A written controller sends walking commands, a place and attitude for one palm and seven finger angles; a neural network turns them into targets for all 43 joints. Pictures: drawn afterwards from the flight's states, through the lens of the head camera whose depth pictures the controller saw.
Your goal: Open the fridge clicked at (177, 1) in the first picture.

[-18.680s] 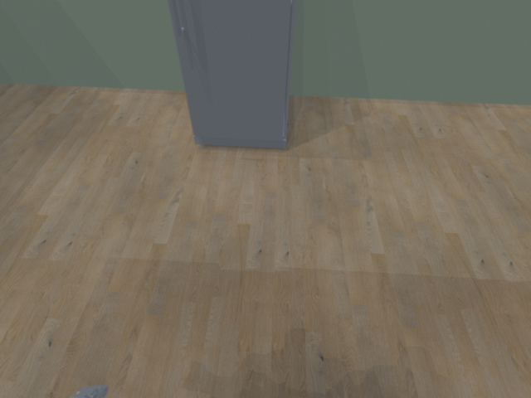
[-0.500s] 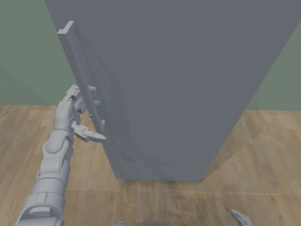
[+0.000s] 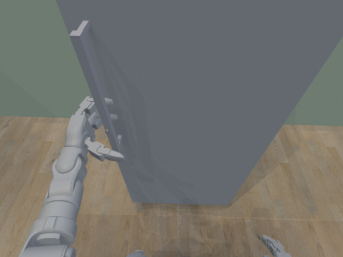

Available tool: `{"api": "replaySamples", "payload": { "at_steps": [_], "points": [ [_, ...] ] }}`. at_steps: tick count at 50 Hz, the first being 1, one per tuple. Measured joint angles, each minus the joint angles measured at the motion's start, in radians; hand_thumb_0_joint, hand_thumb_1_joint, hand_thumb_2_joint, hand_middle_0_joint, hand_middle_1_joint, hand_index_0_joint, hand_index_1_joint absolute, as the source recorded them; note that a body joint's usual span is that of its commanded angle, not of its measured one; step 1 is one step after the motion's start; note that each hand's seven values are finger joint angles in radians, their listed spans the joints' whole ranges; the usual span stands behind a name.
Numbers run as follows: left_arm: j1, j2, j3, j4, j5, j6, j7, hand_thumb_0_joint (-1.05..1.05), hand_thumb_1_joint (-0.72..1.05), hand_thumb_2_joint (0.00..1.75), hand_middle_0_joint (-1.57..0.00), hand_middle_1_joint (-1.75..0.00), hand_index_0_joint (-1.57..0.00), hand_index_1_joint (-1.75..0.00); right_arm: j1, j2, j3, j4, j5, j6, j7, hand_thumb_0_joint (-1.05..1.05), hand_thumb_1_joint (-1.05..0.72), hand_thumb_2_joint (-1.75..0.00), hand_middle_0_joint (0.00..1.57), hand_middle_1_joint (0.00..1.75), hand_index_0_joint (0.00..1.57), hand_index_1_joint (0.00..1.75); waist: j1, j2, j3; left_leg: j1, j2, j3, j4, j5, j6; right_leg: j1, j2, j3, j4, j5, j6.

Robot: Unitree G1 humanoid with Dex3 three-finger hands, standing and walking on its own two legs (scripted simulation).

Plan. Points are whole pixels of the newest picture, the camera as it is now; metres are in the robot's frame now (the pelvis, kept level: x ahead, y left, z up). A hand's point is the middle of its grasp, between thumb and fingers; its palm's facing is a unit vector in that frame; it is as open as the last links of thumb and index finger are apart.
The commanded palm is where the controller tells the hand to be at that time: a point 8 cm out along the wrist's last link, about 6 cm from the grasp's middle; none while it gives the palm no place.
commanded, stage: slide the fingers in behind the handle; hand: left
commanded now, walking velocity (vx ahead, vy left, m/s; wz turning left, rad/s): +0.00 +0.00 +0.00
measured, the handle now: (104, 103) +0.43 +0.17 +0.13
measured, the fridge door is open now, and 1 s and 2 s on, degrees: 0 0 0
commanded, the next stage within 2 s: grip the handle and tug to test in 0.28 s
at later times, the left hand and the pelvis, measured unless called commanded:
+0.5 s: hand (109, 129) +0.39 +0.16 +0.09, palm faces -0.02 -1.00 +0.00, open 13.7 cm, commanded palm +0.36 +0.21 +0.10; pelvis +0.00 +0.01 +0.00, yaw +0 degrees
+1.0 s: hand (108, 131) +0.38 +0.16 +0.09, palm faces -0.01 -1.00 -0.01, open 6.8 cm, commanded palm +0.35 +0.21 +0.10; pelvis +0.00 +0.00 +0.00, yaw +0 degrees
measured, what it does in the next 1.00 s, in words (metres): stands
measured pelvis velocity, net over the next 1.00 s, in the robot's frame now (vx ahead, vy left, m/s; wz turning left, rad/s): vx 0.00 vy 0.00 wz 0.00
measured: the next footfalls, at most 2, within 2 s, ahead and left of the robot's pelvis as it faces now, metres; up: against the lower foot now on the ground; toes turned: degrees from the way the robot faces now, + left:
none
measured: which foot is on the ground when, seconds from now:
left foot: down 0.00-1.00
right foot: down 0.00-1.00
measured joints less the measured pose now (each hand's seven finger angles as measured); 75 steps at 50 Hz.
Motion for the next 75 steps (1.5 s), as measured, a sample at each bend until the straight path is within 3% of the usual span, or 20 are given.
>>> {"api": "replaySamples", "payload": {
  "at_steps": [24,33,53,75],
  "points": [
    [0.008,-0.016,-0.02,-0.033,0.019,0.011,0.039,-0.02,-0.48,0.31,-0.3,-1.2,-0.3,-1.2,0.016,0.009,0.002,-0.001,-0.004,0.009,0.01,0.01,-0.9,-0.9,0.2,0.3,0.2,0.3,-0.005,0.001,-0.005,-0.002,-0.003,0.008,0.008,-0.011,0.009,0.002,-0.004,0.008,-0.005,-0.002,0.009],
    [0.04,-0.019,-0.023,-0.061,0.013,0.006,0.033,-0.02,-0.22,0.43,-0.33,-1.24,-0.33,-1.24,0.013,0.006,-0.001,-0.005,-0.003,0.01,0.011,0.01,-0.9,-0.9,0.2,0.3,0.2,0.3,-0.001,0.003,-0.01,0.013,-0.001,0.007,-0.001,-0.009,0.005,0.015,-0.002,0.007,-0.01,-0.001,0.005],
    [0.051,-0.01,-0.01,-0.059,0.0,0.006,0.029,0.0,0.67,0.8,-0.38,-1.34,-0.36,-1.33,0.007,0.0,-0.004,-0.009,-0.002,0.004,0.007,0.01,-0.9,-0.9,0.2,0.3,0.2,0.3,-0.003,0.006,-0.009,0.024,0.004,0.005,-0.012,-0.001,-0.003,0.02,0.003,0.006,-0.01,0.001,-0.003],
    [0.093,-0.023,-0.014,-0.108,0.002,0.013,0.037,0.01,0.71,0.82,-0.35,-1.37,-0.32,-1.36,0.006,0.007,-0.005,-0.014,-0.005,0.009,0.014,0.01,-0.9,-0.9,0.2,0.3,0.2,0.3,-0.004,0.004,-0.013,0.037,0.004,0.016,-0.02,-0.007,0.0,0.029,0.002,0.016,-0.017,-0.002,-0.001]
  ]
}}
